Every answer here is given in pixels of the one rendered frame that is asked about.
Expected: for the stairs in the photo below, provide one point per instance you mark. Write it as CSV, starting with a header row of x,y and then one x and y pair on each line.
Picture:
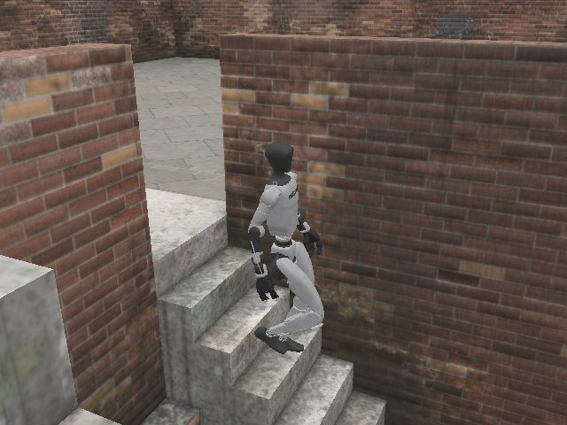
x,y
209,308

